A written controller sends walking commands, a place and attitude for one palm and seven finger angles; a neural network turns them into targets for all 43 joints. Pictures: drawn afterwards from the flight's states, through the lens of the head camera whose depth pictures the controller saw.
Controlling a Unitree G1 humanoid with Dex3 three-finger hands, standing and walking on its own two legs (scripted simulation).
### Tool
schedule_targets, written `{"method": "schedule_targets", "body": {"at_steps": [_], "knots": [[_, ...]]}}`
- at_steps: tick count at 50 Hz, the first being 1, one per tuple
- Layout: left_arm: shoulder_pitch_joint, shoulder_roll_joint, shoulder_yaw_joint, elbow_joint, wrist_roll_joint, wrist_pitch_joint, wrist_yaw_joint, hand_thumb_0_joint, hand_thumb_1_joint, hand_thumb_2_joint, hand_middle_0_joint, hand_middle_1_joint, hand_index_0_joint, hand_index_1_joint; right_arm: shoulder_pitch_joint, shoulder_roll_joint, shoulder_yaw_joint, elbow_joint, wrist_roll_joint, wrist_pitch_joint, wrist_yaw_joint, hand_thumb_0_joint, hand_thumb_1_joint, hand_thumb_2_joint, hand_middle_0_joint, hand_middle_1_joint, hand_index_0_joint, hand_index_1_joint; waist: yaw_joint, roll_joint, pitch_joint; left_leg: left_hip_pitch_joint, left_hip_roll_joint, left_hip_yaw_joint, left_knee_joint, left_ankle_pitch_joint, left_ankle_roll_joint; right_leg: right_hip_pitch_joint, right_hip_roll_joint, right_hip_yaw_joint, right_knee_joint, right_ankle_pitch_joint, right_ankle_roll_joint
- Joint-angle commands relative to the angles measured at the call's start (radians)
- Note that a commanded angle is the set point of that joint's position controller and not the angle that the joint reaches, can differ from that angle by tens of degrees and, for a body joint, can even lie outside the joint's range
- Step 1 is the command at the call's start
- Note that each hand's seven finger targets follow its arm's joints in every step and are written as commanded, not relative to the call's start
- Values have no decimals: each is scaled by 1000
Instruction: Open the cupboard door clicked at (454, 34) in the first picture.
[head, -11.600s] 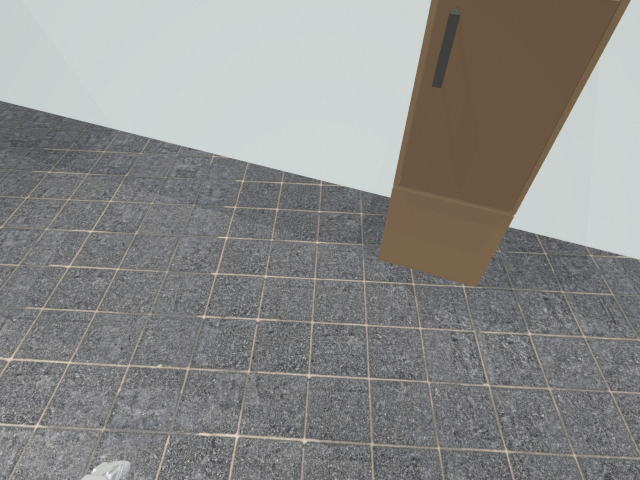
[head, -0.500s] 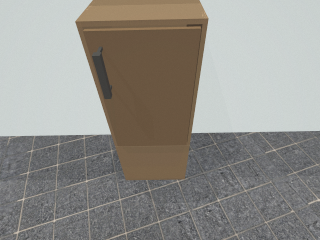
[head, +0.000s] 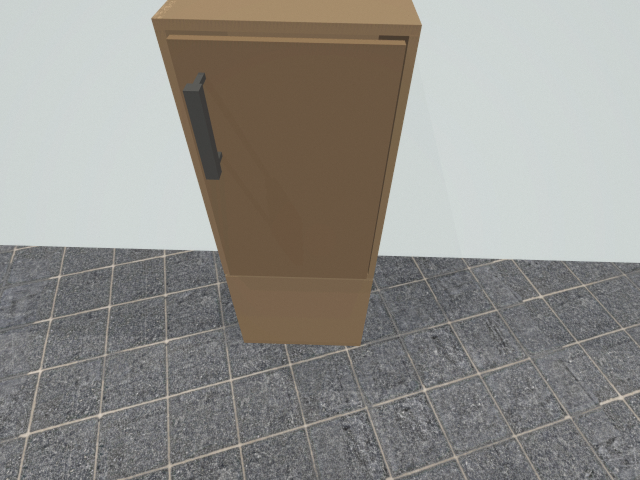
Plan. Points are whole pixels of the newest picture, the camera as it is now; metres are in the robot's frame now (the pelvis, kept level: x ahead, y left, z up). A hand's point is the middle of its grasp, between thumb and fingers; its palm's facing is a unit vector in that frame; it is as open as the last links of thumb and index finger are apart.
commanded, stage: look again from close up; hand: left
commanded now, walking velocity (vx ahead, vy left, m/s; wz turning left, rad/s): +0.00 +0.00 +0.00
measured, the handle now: (207, 128) +0.62 +0.23 +0.11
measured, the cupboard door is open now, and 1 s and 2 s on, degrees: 0 0 0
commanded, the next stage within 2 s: shuffle to correct the standing spot in 0.54 s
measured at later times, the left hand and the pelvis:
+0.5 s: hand out of the picture +0.03 +0.23 -0.18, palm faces +0.02 -0.97 -0.22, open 7.3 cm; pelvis +0.01 +0.04 -0.01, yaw -1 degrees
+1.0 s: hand out of the picture +0.03 +0.19 -0.19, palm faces +0.08 -0.98 -0.17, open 7.3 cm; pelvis +0.07 +0.02 -0.02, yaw +1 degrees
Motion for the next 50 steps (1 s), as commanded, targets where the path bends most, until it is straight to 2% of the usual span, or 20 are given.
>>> {"method": "schedule_targets", "body": {"at_steps": [1,2,3,4,5,6,8,9,11,15,22,32,34,37,40,43,44,46,48,50], "knots": [[53,108,17,-36,7,-9,12,0,900,900,-200,-300,-200,-300,78,-78,-17,-22,0,-4,-7,0,-900,-900,200,300,200,300,-6,-18,87,0,25,-24,-57,4,48,-138,-112,118,-159,-58,-1],[56,106,18,-35,8,-10,12,0,900,900,-200,-300,-200,-300,74,-76,-17,-24,0,-5,-6,0,-900,-900,200,300,200,300,-4,-14,94,-4,24,-26,-61,-1,49,-144,-112,117,-158,-62,1],[160,141,13,-12,27,-52,48,0,900,900,-200,-300,-200,-300,-66,-123,-15,-101,4,-29,7,0,-900,-900,200,300,200,300,54,-53,81,-102,18,6,190,13,23,-99,-180,209,-124,519,36],[102,184,17,-66,24,-60,42,0,900,900,-200,-300,-200,-300,4,-64,-13,-141,3,-17,13,0,-900,-900,200,300,200,300,-21,-69,-4,-113,-10,-10,209,-168,42,-61,-245,227,-129,417,-17],[64,191,24,-83,25,-62,33,0,900,900,-200,-300,-200,-300,1,-62,-16,-136,-3,-8,18,0,-900,-900,200,300,200,300,-10,-51,4,-86,-8,4,203,-167,46,-98,-239,215,-140,263,-46],[30,182,21,-91,27,-58,31,0,900,900,-200,-300,-200,-300,32,-74,-14,-133,-2,-10,19,0,-900,-900,200,300,200,300,-33,-77,-1,-56,-7,12,173,-139,48,-148,-212,176,-144,64,-59],[24,146,18,-109,20,-55,28,0,900,900,-200,-300,-200,-300,85,-89,-10,-127,-5,-25,21,0,-900,-900,200,300,200,300,-45,-55,-3,-11,-1,-19,88,-17,60,-186,-136,124,-84,-46,-40],[30,130,14,-114,16,-51,26,0,900,900,-200,-300,-200,-300,93,-107,-9,-128,-6,-32,18,0,-900,-900,200,300,200,300,-36,-26,5,-34,20,-39,54,25,71,-169,-104,106,-48,-36,-27],[46,131,15,-118,17,-34,21,0,900,900,-200,-300,-200,-300,64,-122,-7,-138,-9,-37,15,0,-900,-900,200,300,200,300,-9,113,32,-107,41,-84,-8,0,85,-130,-78,77,-3,-54,-16],[66,136,11,-109,19,-28,14,0,900,900,-200,-300,-200,-300,43,-137,-3,-154,-5,-41,6,0,-900,-900,200,300,200,300,9,31,49,-137,41,-89,-35,2,98,-80,-81,68,4,12,-3],[55,154,11,-125,19,-18,10,0,900,900,-200,-300,-200,-300,37,-169,-3,-148,-8,-42,6,0,-900,-900,200,300,200,300,13,32,39,-120,46,-101,-84,-41,105,-76,-84,60,13,19,7],[39,176,12,-120,17,-21,9,0,900,900,-200,-300,-200,-300,27,-170,1,-127,-3,-44,5,0,-900,-900,200,300,200,300,9,2,0,-54,30,-61,-40,88,98,-65,-108,80,0,96,8],[58,165,12,-111,21,-18,6,0,900,900,-200,-300,-200,-300,36,-167,-1,-118,-7,-39,8,0,-900,-900,200,300,200,300,7,-9,-10,-42,33,-58,-38,-42,105,-78,-98,70,13,-26,2],[64,165,16,-113,26,-15,-4,0,900,900,-200,-300,-200,-300,36,-176,-10,-124,-13,-32,13,0,-900,-900,200,300,200,300,4,26,44,-93,42,-87,-66,-247,119,-124,-80,66,29,-174,-11],[80,164,23,-112,30,-21,-12,0,900,900,-200,-300,-200,-300,40,-176,-16,-128,-13,-34,15,0,-900,-900,200,300,200,300,8,44,73,-133,54,-104,-62,-292,135,-127,-71,56,52,-193,-22],[126,172,30,-96,28,-33,-13,0,900,900,-200,-300,-200,-300,24,-155,-15,-141,-12,-45,16,0,-900,-900,200,300,200,300,23,-25,67,-161,14,-37,65,-158,125,-86,-109,125,18,-124,-46],[150,187,36,-85,27,-37,-11,0,900,900,-200,-300,-200,-300,10,-139,-12,-148,-11,-48,16,0,-900,-900,200,300,200,300,31,-93,66,-209,-20,17,151,-118,112,-36,-143,176,-14,-74,-63],[237,224,51,-59,26,-46,-3,0,900,900,-200,-300,-200,-300,-46,-108,-9,-177,-11,-51,22,0,-900,-900,200,300,200,300,59,-257,69,-365,-67,102,345,-239,87,80,-273,333,-106,88,-130],[281,212,53,-44,36,-59,5,0,900,900,-200,-300,-200,-300,-123,-105,-13,-210,-9,-60,26,0,-900,-900,200,300,200,300,83,-218,80,-472,-43,73,451,-358,89,162,-331,370,-103,373,-199],[233,198,51,-60,41,-55,16,0,900,900,-200,-300,-200,-300,-107,-86,-9,-198,0,-65,26,0,-900,-900,200,300,200,300,50,-126,61,-383,-28,65,321,-314,89,151,-309,263,-18,574,-183]]}}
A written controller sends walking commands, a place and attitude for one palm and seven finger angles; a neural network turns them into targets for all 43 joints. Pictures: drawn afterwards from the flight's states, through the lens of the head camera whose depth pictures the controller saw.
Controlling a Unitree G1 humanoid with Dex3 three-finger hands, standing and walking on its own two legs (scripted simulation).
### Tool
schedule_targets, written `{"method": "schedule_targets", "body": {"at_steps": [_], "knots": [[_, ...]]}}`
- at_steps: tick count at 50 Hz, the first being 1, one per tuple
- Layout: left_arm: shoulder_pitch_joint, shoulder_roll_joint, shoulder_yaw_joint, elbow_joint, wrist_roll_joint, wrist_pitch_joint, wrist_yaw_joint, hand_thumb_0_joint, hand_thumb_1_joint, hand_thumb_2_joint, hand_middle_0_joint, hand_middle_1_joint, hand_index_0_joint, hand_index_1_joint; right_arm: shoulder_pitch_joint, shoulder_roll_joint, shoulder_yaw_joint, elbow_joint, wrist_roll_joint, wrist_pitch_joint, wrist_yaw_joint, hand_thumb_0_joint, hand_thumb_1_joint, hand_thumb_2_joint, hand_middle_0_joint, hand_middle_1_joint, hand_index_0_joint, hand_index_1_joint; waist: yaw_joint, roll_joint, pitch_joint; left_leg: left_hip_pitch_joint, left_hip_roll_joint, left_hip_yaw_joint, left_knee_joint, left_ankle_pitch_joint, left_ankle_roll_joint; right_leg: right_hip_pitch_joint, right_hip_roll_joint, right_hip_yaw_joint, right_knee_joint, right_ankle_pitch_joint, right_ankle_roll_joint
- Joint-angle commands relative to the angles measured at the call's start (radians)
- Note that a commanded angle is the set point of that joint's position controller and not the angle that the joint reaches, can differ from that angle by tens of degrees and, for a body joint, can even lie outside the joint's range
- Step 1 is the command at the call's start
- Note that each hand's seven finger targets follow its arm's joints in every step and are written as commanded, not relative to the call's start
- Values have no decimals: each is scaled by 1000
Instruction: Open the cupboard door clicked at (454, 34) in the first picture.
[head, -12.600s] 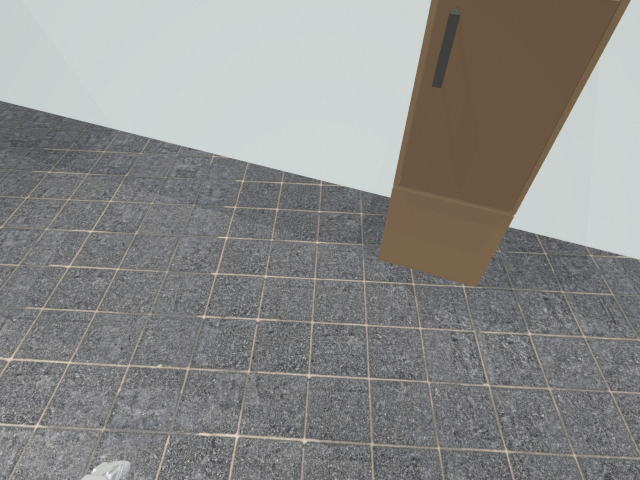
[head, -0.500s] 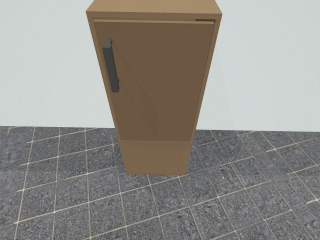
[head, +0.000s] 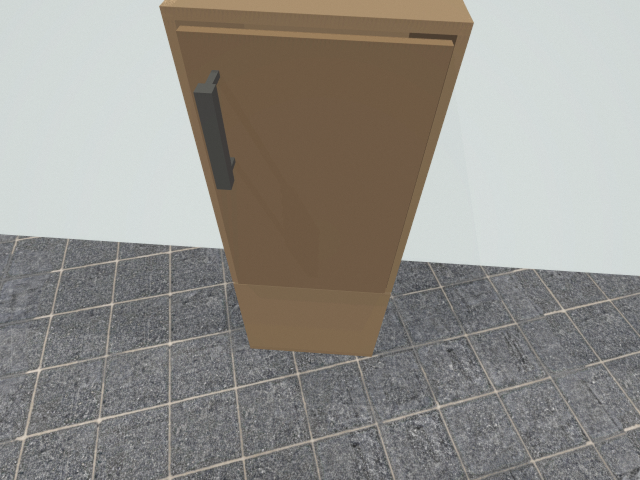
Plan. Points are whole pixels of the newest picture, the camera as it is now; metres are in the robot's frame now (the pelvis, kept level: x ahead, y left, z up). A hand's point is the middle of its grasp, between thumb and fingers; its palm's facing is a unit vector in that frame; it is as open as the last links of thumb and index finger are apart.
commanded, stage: come to a stop and stand still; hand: left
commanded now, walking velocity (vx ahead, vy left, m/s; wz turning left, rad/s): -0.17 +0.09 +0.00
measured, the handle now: (220, 133) +0.55 +0.20 +0.13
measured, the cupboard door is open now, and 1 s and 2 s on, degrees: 0 0 0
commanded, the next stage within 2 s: look again from close up in 1.50 s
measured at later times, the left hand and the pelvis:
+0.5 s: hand out of the picture +0.13 +0.17 -0.15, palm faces +0.02 -0.95 -0.30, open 7.3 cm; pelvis +0.04 -0.04 +0.00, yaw -2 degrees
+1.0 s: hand out of the picture +0.00 +0.20 -0.17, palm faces +0.09 -0.97 -0.23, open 7.3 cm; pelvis -0.01 +0.00 +0.01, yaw +0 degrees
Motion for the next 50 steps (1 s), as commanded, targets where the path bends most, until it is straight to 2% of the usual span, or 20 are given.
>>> {"method": "schedule_targets", "body": {"at_steps": [1,2,3,4,5,8,16,20,21,22,23,25,32,41,44,46,47,48,49,50], "knots": [[99,145,24,-13,7,4,30,0,900,900,-200,-300,-200,-300,-60,-20,-6,-96,15,-44,-7,0,-900,-900,200,300,200,300,-8,-95,74,-95,-5,31,-193,84,-1,89,-221,187,-98,806,-163],[52,132,18,-22,-3,10,31,0,900,900,-200,-300,-200,-300,49,-26,-5,-49,15,-47,-14,0,-900,-900,200,300,200,300,-61,-70,15,116,-28,36,-336,338,1,8,-149,109,26,854,-102],[47,105,12,-36,-18,13,32,0,900,900,-200,-300,-200,-300,156,-102,-18,-13,7,-52,-29,0,-900,-900,200,300,200,300,-89,75,-71,335,118,-132,-317,777,62,-149,-63,40,186,664,-29],[47,71,-3,-49,-37,11,38,0,900,900,-200,-300,-200,-300,209,-159,-23,-6,12,-50,-42,0,-900,-900,200,300,200,300,-86,247,-146,435,312,-318,-323,1367,182,-247,-2,15,324,39,13],[49,91,1,-59,-31,20,46,0,900,900,-200,-300,-200,-300,156,-155,-22,-17,23,-38,-47,0,-900,-900,200,300,200,300,-56,207,-159,419,352,-268,-326,1495,239,-232,-24,81,376,-177,6],[-25,79,6,-59,-13,49,47,0,900,900,-200,-300,-200,-300,17,-126,-21,-51,16,-27,-56,0,-900,-900,200,300,200,300,-28,173,54,235,289,-160,-388,1306,193,-273,-64,83,379,-118,20],[-55,70,27,-123,-4,78,28,0,900,900,-200,-300,-200,-300,-66,-183,-70,-121,-5,6,-45,0,-900,-900,200,300,200,300,-14,152,-43,260,266,-75,-355,1142,150,-256,-21,20,276,63,14],[-33,87,33,-145,-1,61,22,0,900,900,-200,-300,-200,-300,-108,-182,-79,-148,-8,15,-32,0,-900,-900,200,300,200,300,21,132,-46,158,223,-66,-285,839,96,-106,-20,6,37,231,5],[11,113,38,-137,2,51,20,0,900,900,-200,-300,-200,-300,-112,-174,-79,-150,-4,17,-26,0,-900,-900,200,300,200,300,45,80,-64,122,180,-34,-217,644,52,-35,-51,23,-62,391,13],[21,183,44,-139,13,37,26,0,900,900,-200,-300,-200,-300,-66,-121,-72,-148,5,19,-20,0,-900,-900,200,300,200,300,36,-135,-102,52,65,19,-58,307,-3,30,-180,170,-120,690,-18],[13,259,54,-155,10,31,28,0,900,900,-200,-300,-200,-300,-37,-71,-66,-171,14,26,-20,0,-900,-900,200,300,200,300,30,-324,-109,-79,-53,3,120,-140,-36,43,-387,411,-164,948,-133],[-31,234,42,-176,1,38,29,0,900,900,-200,-300,-200,-300,-82,-76,-66,-169,8,56,-19,0,-900,-900,200,300,200,300,28,-186,-45,-100,-30,-101,304,-134,-38,-70,-386,358,-224,744,-214],[-62,227,50,-198,-7,29,35,0,900,900,-200,-300,-200,-300,-100,-109,-60,-149,3,63,5,0,-900,-900,200,300,200,300,26,-130,-65,-220,-22,-89,402,90,-92,9,-301,244,-207,716,-175],[-73,253,60,-191,11,52,28,0,900,900,-200,-300,-200,-300,-89,-73,-43,-166,11,48,15,0,-900,-900,200,300,200,300,34,-183,-46,-56,-25,-18,-4,55,-65,-101,-278,266,-317,149,-177],[-108,250,61,-183,2,66,25,0,900,900,-200,-300,-200,-300,34,-61,-37,-127,12,33,8,0,-900,-900,200,300,200,300,-19,-179,-54,152,-50,16,-238,152,-40,-218,-220,219,-291,33,-124],[-119,183,40,-189,-7,79,22,0,900,900,-200,-300,-200,-300,131,-92,-38,-94,12,24,-4,0,-900,-900,200,300,200,300,-57,-2,-35,286,19,-28,-425,170,-29,-339,-125,121,-131,-49,-48],[-106,116,28,-197,-15,85,17,0,900,900,-200,-300,-200,-300,116,-153,-49,-110,0,22,-9,0,-900,-900,200,300,200,300,-49,248,19,175,200,-293,-563,15,36,-396,-28,32,44,-76,0],[-130,104,23,-204,-12,87,19,0,900,900,-200,-300,-200,-300,59,-189,-50,-145,-5,27,-16,0,-900,-900,200,300,200,300,-44,288,104,-14,303,-405,-660,-36,120,-383,4,23,185,-79,10],[-114,107,27,-202,-12,82,14,0,900,900,-200,-300,-200,-300,-1,-178,-41,-170,-12,26,-18,0,-900,-900,200,300,200,300,-12,203,122,-117,301,-356,-666,-32,158,-318,-12,59,285,-24,-1],[-105,95,25,-168,-1,87,15,0,900,900,-200,-300,-200,-300,-41,-140,-32,-156,-10,15,-24,0,-900,-900,200,300,200,300,7,276,113,-145,248,-336,-670,21,141,-289,-20,89,348,8,-5]]}}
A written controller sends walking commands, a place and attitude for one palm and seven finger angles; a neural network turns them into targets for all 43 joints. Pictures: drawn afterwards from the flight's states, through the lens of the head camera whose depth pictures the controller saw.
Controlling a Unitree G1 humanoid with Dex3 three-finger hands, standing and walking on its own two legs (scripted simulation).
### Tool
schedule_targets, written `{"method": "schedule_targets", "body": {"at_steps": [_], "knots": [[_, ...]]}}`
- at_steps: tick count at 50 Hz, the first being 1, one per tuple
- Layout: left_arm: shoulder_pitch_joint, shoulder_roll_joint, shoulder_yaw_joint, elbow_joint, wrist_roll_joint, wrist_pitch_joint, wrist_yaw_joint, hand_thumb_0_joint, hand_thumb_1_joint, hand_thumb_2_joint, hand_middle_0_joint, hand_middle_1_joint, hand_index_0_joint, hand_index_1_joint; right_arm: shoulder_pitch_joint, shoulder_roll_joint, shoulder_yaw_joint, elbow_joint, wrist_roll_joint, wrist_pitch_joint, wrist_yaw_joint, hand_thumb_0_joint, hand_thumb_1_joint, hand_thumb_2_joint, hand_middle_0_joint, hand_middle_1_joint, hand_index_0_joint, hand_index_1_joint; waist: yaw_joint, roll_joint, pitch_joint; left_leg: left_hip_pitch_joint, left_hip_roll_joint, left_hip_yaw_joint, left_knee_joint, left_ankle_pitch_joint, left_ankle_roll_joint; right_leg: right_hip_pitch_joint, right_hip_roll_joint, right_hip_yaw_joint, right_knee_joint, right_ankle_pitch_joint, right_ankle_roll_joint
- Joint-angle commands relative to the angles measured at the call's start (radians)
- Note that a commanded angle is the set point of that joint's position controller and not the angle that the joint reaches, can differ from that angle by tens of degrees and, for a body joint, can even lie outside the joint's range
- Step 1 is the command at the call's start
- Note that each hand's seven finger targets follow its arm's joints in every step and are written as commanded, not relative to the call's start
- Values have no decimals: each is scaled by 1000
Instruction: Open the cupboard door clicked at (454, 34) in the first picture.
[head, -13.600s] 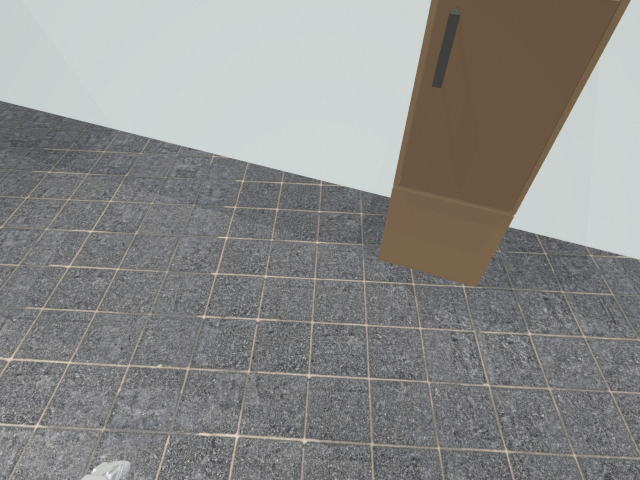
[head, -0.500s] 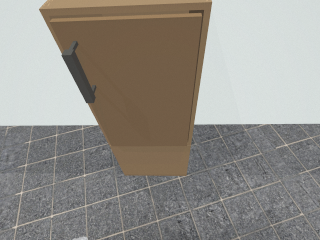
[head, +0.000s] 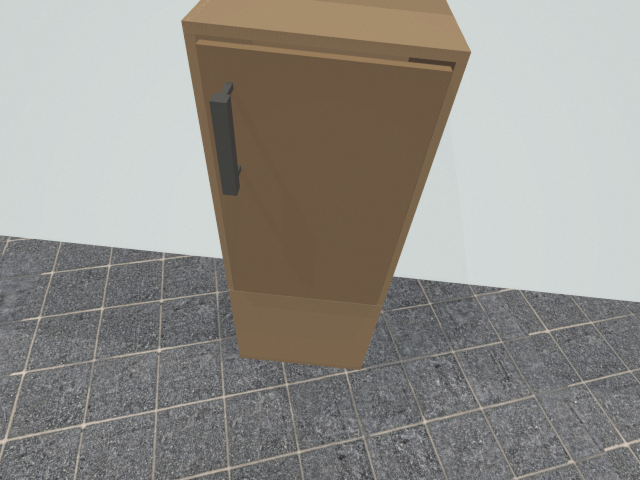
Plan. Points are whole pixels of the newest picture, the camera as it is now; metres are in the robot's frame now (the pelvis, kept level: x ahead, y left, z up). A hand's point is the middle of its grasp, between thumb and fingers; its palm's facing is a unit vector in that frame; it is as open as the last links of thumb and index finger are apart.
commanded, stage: come to a stop and stand still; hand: left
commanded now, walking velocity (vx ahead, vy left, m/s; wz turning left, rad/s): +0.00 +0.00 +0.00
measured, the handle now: (229, 141) +0.56 +0.20 +0.12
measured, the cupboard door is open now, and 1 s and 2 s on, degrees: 0 0 0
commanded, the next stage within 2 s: look again from close up in 0.50 s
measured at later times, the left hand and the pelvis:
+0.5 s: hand out of the picture -0.02 +0.17 -0.16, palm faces +0.03 -0.98 -0.19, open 7.3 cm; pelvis -0.02 +0.00 +0.01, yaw -1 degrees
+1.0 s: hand out of the picture +0.01 +0.20 -0.16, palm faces +0.04 -0.97 -0.25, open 7.3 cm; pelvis -0.04 +0.01 +0.01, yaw +0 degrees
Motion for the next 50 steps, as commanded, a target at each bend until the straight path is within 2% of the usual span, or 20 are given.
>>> {"method": "schedule_targets", "body": {"at_steps": [1,2,4,5,7,9,11,13,14,16,21,29,30,31,32,33,36,38,43,50], "knots": [[-7,24,0,-56,13,-25,-5,0,900,900,-200,-300,-200,-300,-26,-119,-10,-50,-4,-22,-28,0,-900,-900,200,300,200,300,14,277,129,-211,225,-251,-383,-79,137,-27,12,71,286,-22,-9],[25,9,-3,-39,11,-29,-8,0,900,900,-200,-300,-200,-300,-30,-115,-4,-58,0,-26,-29,0,-900,-900,200,300,200,300,21,230,119,-184,203,-195,-360,-8,131,-22,16,61,303,8,-6],[37,-14,-14,-22,8,-36,-7,0,900,900,-200,-300,-200,-300,10,-116,-6,-40,2,-34,-32,0,-900,-900,200,300,200,300,10,191,74,-79,183,-165,-321,141,135,-22,17,41,260,5,5],[18,-13,-17,-21,9,-39,-7,0,900,900,-200,-300,-200,-300,39,-105,-5,-28,5,-37,-35,0,-900,-900,200,300,200,300,-3,158,74,-48,187,-167,-311,218,141,-18,15,34,222,-2,8],[-6,-27,-27,-29,3,-46,-2,0,900,900,-200,-300,-200,-300,84,-116,-8,-5,1,-39,-39,0,-900,-900,200,300,200,300,-25,174,48,37,217,-196,-278,323,161,11,5,24,87,-70,12],[-3,-34,-31,-20,-2,-54,2,0,900,900,-200,-300,-200,-300,118,-115,-9,18,-1,-39,-40,0,-900,-900,200,300,200,300,-30,157,31,48,225,-210,-240,370,164,88,7,25,-80,-70,11],[54,-32,-34,13,-3,-69,7,0,900,900,-200,-300,-200,-300,121,-105,-8,33,9,-42,-38,0,-900,-900,200,300,200,300,-6,88,-16,35,180,-179,-166,371,113,233,0,39,-297,122,10],[76,8,-36,41,-3,-82,13,0,900,900,-200,-300,-200,-300,106,-61,1,39,22,-48,-33,0,-900,-900,200,300,200,300,-16,-6,-14,-48,94,-92,-129,206,32,310,-108,170,-318,317,-38],[67,23,-40,46,-7,-83,12,0,900,900,-200,-300,-200,-300,107,-53,5,41,21,-49,-30,0,-900,-900,200,300,200,300,-26,9,9,-34,69,-79,-146,161,19,276,-140,171,-307,361,-64],[47,11,-42,52,-9,-88,11,0,900,900,-200,-300,-200,-300,105,-54,5,71,14,-37,-29,0,-900,-900,200,300,200,300,-33,-68,19,17,70,-64,-134,161,8,223,-103,159,-307,326,-69],[41,-14,-51,63,-11,-81,13,0,900,900,-200,-300,-200,-300,119,-51,13,113,14,-37,-30,0,-900,-900,200,300,200,300,-30,41,88,36,95,-84,-181,183,19,171,-54,129,-325,190,-51],[69,-27,-53,86,-13,-79,12,0,900,900,-200,-300,-200,-300,122,-38,16,135,13,-36,-34,0,-900,-900,200,300,200,300,-25,66,111,26,95,-85,-206,121,16,163,-42,134,-347,125,-50],[32,171,-58,-6,5,-102,13,0,900,900,-200,-300,-200,-300,33,-187,-8,9,8,-37,-13,0,-900,-900,200,300,200,300,-51,83,209,-21,53,-113,-160,146,7,114,-21,119,-349,106,-54],[29,105,-33,2,-2,-110,17,0,900,900,-200,-300,-200,-300,28,-170,-21,-6,0,-62,-24,0,-900,-900,200,300,200,300,-34,162,28,21,88,-108,-95,193,20,159,-64,152,-289,137,-65],[32,93,-30,12,-1,-119,20,0,900,900,-200,-300,-200,-300,38,-140,-25,9,2,-69,-32,0,-900,-900,200,300,200,300,-43,158,-60,42,88,-113,-67,236,24,210,-72,166,-288,217,-75],[41,90,-36,2,-6,-121,20,0,900,900,-200,-300,-200,-300,60,-133,-22,3,5,-68,-33,0,-900,-900,200,300,200,300,-43,116,-93,44,77,-107,-50,220,25,244,-84,170,-289,271,-78],[36,70,-36,-10,-5,-112,22,0,900,900,-200,-300,-200,-300,72,-114,-20,-6,6,-51,-27,0,-900,-900,200,300,200,300,-53,-38,-23,-11,54,-78,-43,140,24,225,-100,186,-308,286,-81],[29,81,-30,-23,-3,-111,23,0,900,900,-200,-300,-200,-300,61,-136,-26,-11,8,-48,-27,0,-900,-900,200,300,200,300,-52,-23,42,-15,60,-77,-60,153,25,189,-91,180,-307,306,-80],[34,98,-33,-38,-5,-103,22,0,900,900,-200,-300,-200,-300,31,-162,-23,-14,9,-42,-26,0,-900,-900,200,300,200,300,-42,38,76,3,84,-84,-89,217,29,186,-65,147,-283,354,-61],[2,114,-43,-55,-3,-90,13,0,900,900,-200,-300,-200,-300,-19,-186,-14,-20,6,-36,-15,0,-900,-900,200,300,200,300,-34,55,120,0,91,-95,-149,117,26,140,-51,153,-347,120,-48]]}}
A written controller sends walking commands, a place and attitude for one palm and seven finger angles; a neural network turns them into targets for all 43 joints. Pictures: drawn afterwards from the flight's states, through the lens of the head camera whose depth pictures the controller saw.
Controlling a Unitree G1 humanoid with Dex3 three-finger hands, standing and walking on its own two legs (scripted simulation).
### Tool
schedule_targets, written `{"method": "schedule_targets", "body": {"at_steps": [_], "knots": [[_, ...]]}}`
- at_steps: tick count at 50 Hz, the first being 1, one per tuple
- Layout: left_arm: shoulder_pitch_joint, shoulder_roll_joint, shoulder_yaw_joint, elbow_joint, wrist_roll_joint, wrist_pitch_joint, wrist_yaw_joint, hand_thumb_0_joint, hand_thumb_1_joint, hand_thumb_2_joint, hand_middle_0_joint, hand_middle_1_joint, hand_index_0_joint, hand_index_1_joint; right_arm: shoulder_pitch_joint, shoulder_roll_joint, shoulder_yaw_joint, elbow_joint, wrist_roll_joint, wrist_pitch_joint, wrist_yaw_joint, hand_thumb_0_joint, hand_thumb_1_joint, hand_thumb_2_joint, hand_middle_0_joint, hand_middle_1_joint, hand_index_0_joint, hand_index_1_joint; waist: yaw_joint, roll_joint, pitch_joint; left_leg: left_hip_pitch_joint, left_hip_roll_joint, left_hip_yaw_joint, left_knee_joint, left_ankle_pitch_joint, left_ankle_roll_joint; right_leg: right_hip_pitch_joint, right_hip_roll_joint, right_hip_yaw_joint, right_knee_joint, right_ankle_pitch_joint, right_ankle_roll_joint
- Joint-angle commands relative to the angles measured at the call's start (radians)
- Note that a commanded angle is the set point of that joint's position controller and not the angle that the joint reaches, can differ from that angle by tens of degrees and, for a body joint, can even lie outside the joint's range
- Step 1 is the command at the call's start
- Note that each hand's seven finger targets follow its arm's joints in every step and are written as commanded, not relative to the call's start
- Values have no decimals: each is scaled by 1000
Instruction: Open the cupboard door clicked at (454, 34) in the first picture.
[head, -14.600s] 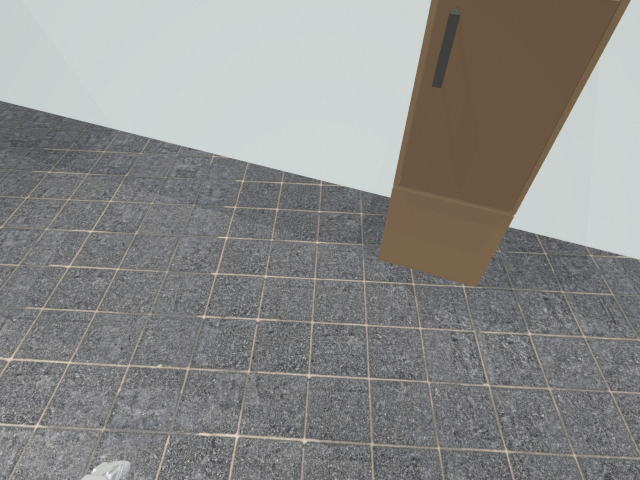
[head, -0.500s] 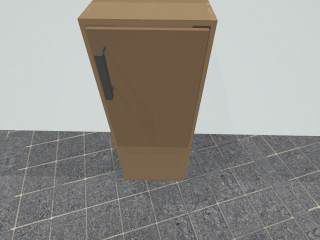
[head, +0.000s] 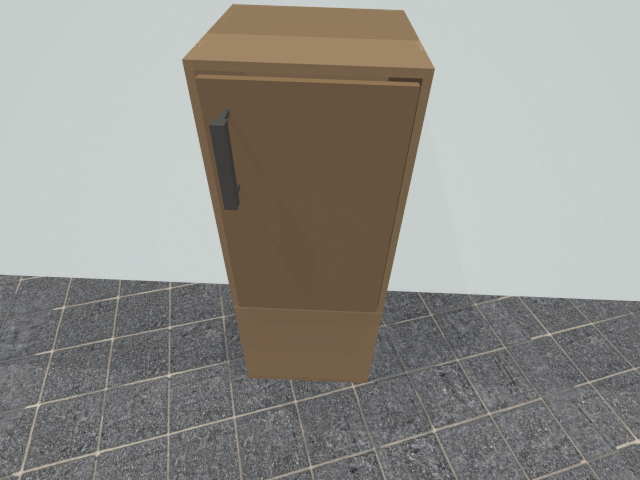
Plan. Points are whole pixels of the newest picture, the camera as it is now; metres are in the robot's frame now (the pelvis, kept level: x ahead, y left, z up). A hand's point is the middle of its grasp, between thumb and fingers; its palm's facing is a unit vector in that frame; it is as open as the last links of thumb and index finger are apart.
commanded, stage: look again from close up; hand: left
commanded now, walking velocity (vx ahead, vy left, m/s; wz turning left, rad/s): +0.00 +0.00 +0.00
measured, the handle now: (228, 160) +0.60 +0.20 +0.12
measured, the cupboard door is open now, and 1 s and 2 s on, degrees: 0 0 0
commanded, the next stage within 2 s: shuffle to correct the standing spot in 0.14 s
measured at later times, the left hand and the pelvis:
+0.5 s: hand out of the picture -0.04 +0.20 -0.17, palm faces +0.01 -0.99 -0.16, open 7.3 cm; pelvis -0.01 +0.03 +0.00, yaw -1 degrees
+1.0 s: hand out of the picture +0.04 +0.17 -0.18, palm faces +0.02 -0.99 -0.10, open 7.3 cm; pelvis +0.07 +0.03 +0.00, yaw -3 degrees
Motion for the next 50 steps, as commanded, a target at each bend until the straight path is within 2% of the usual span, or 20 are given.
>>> {"method": "schedule_targets", "body": {"at_steps": [1,12,15,18,22,26,28,30,32,33,34,37,40,41,42,43,44,45,47,50], "knots": [[18,131,16,-57,6,-6,5,0,900,900,-200,-300,-200,-300,12,-114,-19,-49,0,-9,-1,0,-900,-900,200,300,200,300,-5,-1,138,-36,83,-106,-115,24,17,-128,-124,153,-168,23,-13],[29,105,9,-34,5,2,1,0,900,900,-200,-300,-200,-300,22,-101,-12,-9,3,-10,3,0,-900,-900,200,300,200,300,-1,-1,95,-46,96,-131,-182,-44,12,-84,-120,125,-174,21,7],[70,67,6,-7,11,11,-1,0,900,900,-200,-300,-200,-300,60,-80,-11,19,-1,0,4,0,-900,-900,200,300,200,300,0,4,90,-61,105,-146,-216,-239,16,-84,-101,97,-160,-126,15],[102,51,14,3,21,24,-8,0,900,900,-200,-300,-200,-300,75,-100,-25,26,-6,12,2,0,-900,-900,200,300,200,300,3,46,153,-142,136,-192,-280,-442,35,-122,-64,52,-98,-230,20],[145,-4,17,20,22,28,-20,0,900,900,-200,-300,-200,-300,96,-113,-42,34,-2,6,-8,0,-900,-900,200,300,200,300,7,91,157,-142,208,-264,-337,-477,77,-114,-29,-22,34,-87,16],[179,-34,24,32,22,31,-26,0,900,900,-200,-300,-200,-300,113,-105,-53,40,-2,2,-15,0,-900,-900,200,300,200,300,9,90,135,-134,236,-256,-327,-462,99,-92,-32,-37,45,-79,10],[216,-37,30,46,23,30,-26,0,900,900,-200,-300,-200,-300,101,-90,-54,41,-1,3,-15,0,-900,-900,200,300,200,300,22,70,153,-185,209,-205,-284,-458,81,-38,-40,-36,-19,-74,6],[246,-16,37,56,23,18,-20,0,900,900,-200,-300,-200,-300,98,-44,-47,37,1,1,-14,0,-900,-900,200,300,200,300,33,-59,175,-244,124,-126,-151,-384,51,-14,-95,86,-130,-171,-25],[278,34,50,68,16,7,-5,0,900,900,-200,-300,-200,-300,84,24,-31,16,5,-5,-5,0,-900,-900,200,300,200,300,38,-263,188,-324,16,38,132,-219,17,3,-251,335,-298,-351,-107],[292,37,54,70,10,-1,0,0,900,900,-200,-300,-200,-300,56,26,-33,6,3,-8,0,0,-900,-900,200,300,200,300,46,-240,189,-338,26,35,250,-213,20,-12,-301,398,-340,-345,-150],[285,35,56,69,12,-7,1,0,900,900,-200,-300,-200,-300,45,28,-36,1,4,-12,4,0,-900,-900,200,300,200,300,37,-194,184,-360,34,14,330,-232,23,-9,-310,399,-342,-303,-174],[233,27,61,58,23,-15,3,0,900,900,-200,-300,-200,-300,50,52,-38,-5,5,-19,11,0,-900,-900,200,300,200,300,6,-88,172,-333,64,11,340,-225,22,-33,-296,296,-290,-122,-181],[190,17,56,56,21,-13,-4,0,900,900,-200,-300,-200,-300,134,89,-28,25,6,-31,7,0,-900,-900,200,300,200,300,-38,-94,150,-84,36,72,98,-75,8,-162,-213,156,-195,-44,-124],[184,-4,53,57,16,-7,-7,0,900,900,-200,-300,-200,-300,183,82,-24,48,5,-36,0,0,-900,-900,200,300,200,300,-48,-53,149,23,25,77,18,-20,0,-222,-168,117,-131,-44,-94],[189,-36,45,56,12,-1,-9,0,900,900,-200,-300,-200,-300,244,48,-28,73,5,-43,-10,0,-900,-900,200,300,200,300,-58,44,125,99,78,3,-67,21,3,-244,-118,75,-10,19,-56],[221,-72,39,53,11,3,-11,0,900,900,-200,-300,-200,-300,280,-23,-44,85,-1,-47,-21,0,-900,-900,200,300,200,300,-52,196,94,171,248,-222,-148,143,66,-329,-55,11,135,-15,-1],[206,-85,32,37,12,4,-7,0,900,900,-200,-300,-200,-300,296,-69,-52,81,-3,-38,-32,0,-900,-900,200,300,200,300,-49,231,86,167,384,-342,-212,327,151,-354,-40,-32,248,-217,31],[188,-74,31,30,19,14,-2,0,900,900,-200,-300,-200,-300,262,-68,-48,74,-6,-32,-37,0,-900,-900,200,300,200,300,-35,170,101,99,403,-320,-210,395,186,-311,-62,6,328,-276,28],[163,-83,29,41,16,25,4,0,900,900,-200,-300,-200,-300,174,-24,-23,62,-4,-36,-46,0,-900,-900,200,300,200,300,-6,138,141,-7,353,-228,-187,646,172,-240,-106,40,323,-220,40],[175,-74,32,42,10,31,2,0,900,900,-200,-300,-200,-300,111,-33,-33,47,4,-27,-49,0,-900,-900,200,300,200,300,14,80,95,55,275,-96,-103,804,122,-156,-91,-18,113,-44,53]]}}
